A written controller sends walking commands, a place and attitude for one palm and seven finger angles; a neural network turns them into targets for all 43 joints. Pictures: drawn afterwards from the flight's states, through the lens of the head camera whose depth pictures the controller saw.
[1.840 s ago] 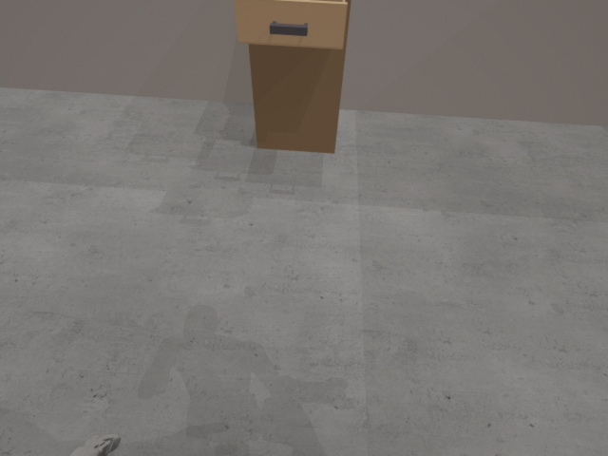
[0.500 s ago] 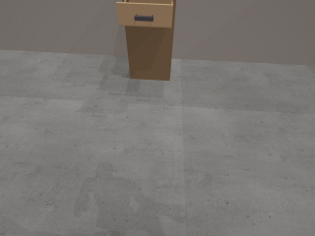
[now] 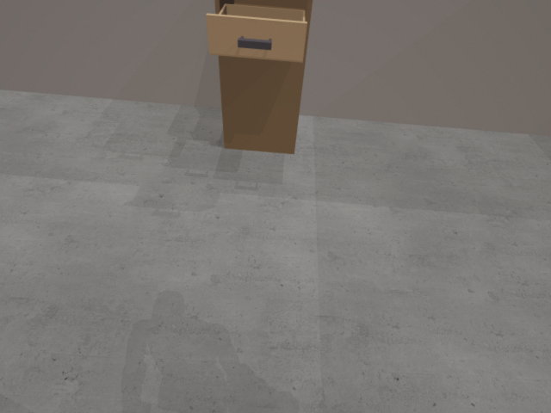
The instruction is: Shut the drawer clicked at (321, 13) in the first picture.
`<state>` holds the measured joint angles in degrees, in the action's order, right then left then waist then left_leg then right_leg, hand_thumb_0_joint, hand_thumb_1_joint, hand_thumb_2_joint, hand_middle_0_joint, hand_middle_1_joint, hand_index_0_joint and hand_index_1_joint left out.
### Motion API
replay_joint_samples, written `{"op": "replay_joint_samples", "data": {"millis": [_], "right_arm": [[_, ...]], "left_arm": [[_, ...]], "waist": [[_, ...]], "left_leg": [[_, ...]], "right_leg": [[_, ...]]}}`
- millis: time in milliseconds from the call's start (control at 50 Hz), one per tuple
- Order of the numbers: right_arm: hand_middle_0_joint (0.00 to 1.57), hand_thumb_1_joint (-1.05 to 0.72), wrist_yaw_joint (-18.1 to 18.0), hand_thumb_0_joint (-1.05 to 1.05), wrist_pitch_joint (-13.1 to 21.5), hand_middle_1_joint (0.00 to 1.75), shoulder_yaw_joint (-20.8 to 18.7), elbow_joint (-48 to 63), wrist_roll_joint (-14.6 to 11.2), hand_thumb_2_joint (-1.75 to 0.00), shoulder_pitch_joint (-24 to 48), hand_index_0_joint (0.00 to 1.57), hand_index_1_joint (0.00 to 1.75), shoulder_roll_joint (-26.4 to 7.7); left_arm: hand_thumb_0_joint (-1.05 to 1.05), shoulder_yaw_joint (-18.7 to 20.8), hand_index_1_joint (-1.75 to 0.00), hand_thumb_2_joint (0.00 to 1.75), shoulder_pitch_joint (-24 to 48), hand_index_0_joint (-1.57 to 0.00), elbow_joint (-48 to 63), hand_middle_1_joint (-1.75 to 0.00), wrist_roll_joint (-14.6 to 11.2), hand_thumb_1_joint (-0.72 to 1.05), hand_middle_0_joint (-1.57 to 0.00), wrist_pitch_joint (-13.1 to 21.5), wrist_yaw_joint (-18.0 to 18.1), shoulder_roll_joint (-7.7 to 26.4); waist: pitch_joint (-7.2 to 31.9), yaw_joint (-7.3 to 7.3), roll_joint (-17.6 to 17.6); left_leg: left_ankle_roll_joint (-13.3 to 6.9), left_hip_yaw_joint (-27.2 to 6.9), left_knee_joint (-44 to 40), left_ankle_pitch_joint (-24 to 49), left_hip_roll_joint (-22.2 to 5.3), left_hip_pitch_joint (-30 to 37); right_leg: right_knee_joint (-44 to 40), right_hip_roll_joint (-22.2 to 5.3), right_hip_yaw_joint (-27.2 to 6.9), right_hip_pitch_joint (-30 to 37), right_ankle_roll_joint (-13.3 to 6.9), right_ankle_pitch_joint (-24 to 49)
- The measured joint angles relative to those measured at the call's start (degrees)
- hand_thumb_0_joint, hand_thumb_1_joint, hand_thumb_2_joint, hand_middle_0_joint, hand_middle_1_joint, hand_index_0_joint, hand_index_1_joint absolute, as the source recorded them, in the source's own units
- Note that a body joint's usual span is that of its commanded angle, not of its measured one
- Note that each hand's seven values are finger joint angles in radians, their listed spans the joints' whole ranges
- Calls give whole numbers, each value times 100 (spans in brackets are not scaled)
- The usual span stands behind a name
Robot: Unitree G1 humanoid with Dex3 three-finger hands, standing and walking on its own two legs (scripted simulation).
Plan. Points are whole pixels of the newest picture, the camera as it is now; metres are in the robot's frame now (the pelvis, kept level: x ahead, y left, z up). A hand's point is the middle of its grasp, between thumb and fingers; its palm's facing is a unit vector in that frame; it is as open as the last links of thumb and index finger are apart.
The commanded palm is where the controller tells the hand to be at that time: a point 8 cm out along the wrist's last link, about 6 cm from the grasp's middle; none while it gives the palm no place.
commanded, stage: walk to a spot facing it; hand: left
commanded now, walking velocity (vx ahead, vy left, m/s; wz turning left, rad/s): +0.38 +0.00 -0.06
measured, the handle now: (255, 41) +1.37 +0.17 +0.00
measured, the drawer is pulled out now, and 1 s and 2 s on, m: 0.30 0.30 0.30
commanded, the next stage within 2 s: take the last steps up to it in 1.64 s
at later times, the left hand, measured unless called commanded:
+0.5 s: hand (213, 347) +0.27 +0.13 -0.17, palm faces -0.02 -0.98 -0.20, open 7.3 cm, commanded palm none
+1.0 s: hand (190, 311) +0.34 +0.19 -0.17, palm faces +0.08 -0.99 -0.13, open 7.3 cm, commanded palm none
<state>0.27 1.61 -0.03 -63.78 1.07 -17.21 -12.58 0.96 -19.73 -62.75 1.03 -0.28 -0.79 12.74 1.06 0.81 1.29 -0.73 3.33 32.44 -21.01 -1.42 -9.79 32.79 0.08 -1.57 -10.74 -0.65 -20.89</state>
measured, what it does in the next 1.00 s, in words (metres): walks ahead: right foot, then left foot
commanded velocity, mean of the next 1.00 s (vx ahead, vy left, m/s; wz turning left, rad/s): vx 0.38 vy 0.00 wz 0.00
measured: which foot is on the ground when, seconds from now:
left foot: down 0.00-0.36, up 0.38-0.78, down 0.80-1.00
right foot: up 0.00-0.34, down 0.36-0.80, up 0.82-1.00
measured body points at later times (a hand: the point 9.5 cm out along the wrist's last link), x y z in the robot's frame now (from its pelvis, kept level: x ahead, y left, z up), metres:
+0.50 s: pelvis +0.18 -0.05 -0.01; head +0.20 -0.05 +0.44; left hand +0.27 +0.18 -0.15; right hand +0.09 -0.27 -0.16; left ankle +0.10 +0.08 -0.63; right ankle +0.23 -0.14 -0.73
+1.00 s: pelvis +0.38 +0.02 +0.01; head +0.39 +0.05 +0.46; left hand +0.34 +0.25 -0.16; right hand +0.44 -0.22 -0.12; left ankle +0.39 +0.08 -0.73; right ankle +0.37 -0.14 -0.63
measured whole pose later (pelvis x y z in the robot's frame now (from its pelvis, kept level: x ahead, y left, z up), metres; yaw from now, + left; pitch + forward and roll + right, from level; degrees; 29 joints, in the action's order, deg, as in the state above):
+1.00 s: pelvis +0.38 +0.02 +0.01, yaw +0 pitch -1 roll -2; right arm -1.5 5.3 -3.5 -58.6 0.4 -13.1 -8.7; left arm 3.7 -19.7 -63.8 2.1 0.7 -0.9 10.7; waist -2.5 2.0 2.5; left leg -4.3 11.5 24.7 -13.1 -1.9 -10.8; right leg 66.4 -6.2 2.9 -29.3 1.0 -14.2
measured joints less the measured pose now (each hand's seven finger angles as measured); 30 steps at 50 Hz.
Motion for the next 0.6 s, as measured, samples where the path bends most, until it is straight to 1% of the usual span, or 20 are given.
{"op": "replay_joint_samples", "data": {"millis": [40, 80, 100, 140, 180, 240, 300, 320, 340, 360, 400, 420, 440, 460, 480, 520, 560, 600], "right_arm": [[20, -91, -44, 0, 130, 30, -31, 14, 13, -90, -207, 20, 30, 154], [20, -91, -104, 0, 235, 30, -34, -5, 4, -90, -453, 20, 30, 320], [20, -91, -125, 0, 267, 30, -30, -44, 2, -90, -581, 20, 30, 400], [20, -91, -156, 0, 303, 30, -23, -169, -2, -90, -829, 20, 30, 534], [21, -91, -177, 0, 309, 30, -24, -318, -6, -90, -1045, 20, 30, 632], [21, -91, -186, 0, 287, 30, -40, -513, 6, -90, -1281, 20, 30, 724], [21, -91, -177, 0, 250, 30, -74, -674, 15, -90, -1425, 20, 30, 728], [21, -91, -173, 0, 233, 30, -85, -718, 10, -90, -1466, 20, 30, 717], [21, -91, -166, 0, 215, 30, -95, -754, 0, -90, -1513, 20, 30, 712], [21, -91, -146, 0, 189, 30, -102, -783, -20, -90, -1559, 20, 30, 727], [21, -91, -111, 0, 80, 30, -127, -766, -77, -90, -1390, 20, 30, 688], [21, -91, -96, 0, 35, 30, -161, -725, -85, -90, -1246, 20, 30, 648], [21, -91, -84, 0, 4, 30, -195, -657, -72, -90, -1077, 20, 30, 597], [21, -91, -77, 1, -14, 30, -227, -562, -49, -90, -892, 20, 30, 540], [21, -91, -73, 1, -18, 30, -256, -446, -24, -90, -706, 20, 30, 481], [20, -91, -68, 1, -13, 30, -308, -186, 12, -90, -360, 20, 30, 376], [20, -92, -52, 0, -14, 29, -347, 66, 28, -90, -57, 20, 30, 314], [20, -92, -14, 0, -14, 29, -376, 275, 30, -90, 214, 20, 30, 276]], "left_arm": [[0, 16, -30, 89, -114, -20, -103, -30, 27, 91, -20, -63, -1, -98], [1, 45, -30, 89, -82, -20, -152, -30, 45, 91, -20, -71, -25, -159], [1, 62, -30, 89, -26, -20, -145, -30, 48, 91, -20, -62, -42, -178], [1, 90, -30, 89, 142, -20, -76, -30, 49, 91, -20, -46, -73, -216], [1, 103, -30, 89, 362, -20, 36, -30, 41, 91, -20, -32, -99, -255], [2, 167, -30, 89, 719, -20, 185, -30, 32, 94, -20, -21, -73, -194], [2, 208, -30, 89, 1054, -20, 344, -30, 15, 94, -20, 42, -85, -144], [2, 219, -30, 89, 1143, -20, 404, -30, 17, 94, -20, 85, -85, -134], [1, 227, -30, 89, 1210, -20, 471, -30, 27, 93, -20, 154, -86, -117], [1, 236, -30, 89, 1255, -20, 541, -30, 46, 93, -20, 258, -79, -83], [1, 262, -30, 89, 1344, -20, 617, -30, 24, 93, -20, 424, -14, -100], [1, 254, -30, 89, 1342, -20, 628, -30, 6, 92, -20, 448, 8, -120], [0, 240, -30, 89, 1310, -20, 617, -30, -2, 92, -20, 451, 35, -144], [0, 222, -30, 89, 1255, -20, 583, -30, 0, 92, -20, 446, 63, -176], [0, 205, -30, 89, 1183, -20, 529, -30, 11, 92, -20, 437, 89, -216], [0, 182, -30, 89, 993, -20, 400, -30, 31, 92, -20, 415, 129, -310], [0, 236, -30, 89, 790, -20, 293, -30, 36, 94, -20, 406, 191, -307], [0, 218, -30, 89, 592, -20, 190, -30, 57, 95, -20, 403, 166, -283]], "waist": [[-44, -51, 50], [-140, -137, 79], [-192, -166, 87], [-287, -197, 74], [-380, -218, 35], [-534, -272, -29], [-661, -356, -122], [-686, -371, -165], [-699, -370, -197], [-685, -355, -166], [-736, -324, -207], [-735, -317, -226], [-710, -310, -234], [-670, -309, -239], [-616, -316, -243], [-469, -336, -251], [-315, -317, -245], [-198, -267, -226]], "left_leg": [[-55, 129, -111, -158, 28, 178], [-56, 181, -403, -110, 47, 417], [-61, 189, -573, -62, 55, 541], [-60, 199, -915, 23, 56, 791], [-27, 214, -1214, 74, 49, 1029], [56, 257, -1498, 36, 15, 1359], [174, 293, -1488, -198, -66, 1616], [222, 291, -1351, -350, -122, 1654], [246, 273, -1041, -560, -187, 1618], [220, 262, -404, -791, -229, 1407], [51, -14, 1797, -887, -279, 523], [-18, -118, 2756, -739, -278, 57], [-63, -147, 3427, -509, -297, -375], [-78, -138, 3818, -263, -340, -766], [-71, -115, 3987, -59, -395, -1110], [-7, -55, 3891, 227, -518, -1666], [83, 8, 3474, 428, -627, -2036], [152, 78, 2902, 626, -700, -2224]], "right_leg": [[1114, -29, 97, -429, -54, -412], [2087, -96, 260, -927, -60, -422], [2363, -148, 341, -1153, -45, -345], [2546, -266, 476, -1543, -5, -88], [2319, -377, 577, -1827, 17, 217], [1478, -456, 712, -1989, -4, 634], [767, -390, 802, -1884, -121, 812], [573, -334, 846, -1769, -171, 842], [341, -272, 894, -1582, -220, 899], [159, -275, 908, -1412, -299, 980], [551, -257, 1012, -1435, -322, 905], [593, -237, 1064, -1350, -321, 797], [528, -210, 1099, -1232, -313, 733], [393, -180, 1126, -1096, -292, 719], [222, -150, 1150, -951, -267, 749], [-125, -93, 1193, -674, -258, 789], [-439, -41, 1227, -418, -249, 811], [-702, -7, 1248, -172, -221, 809]]}}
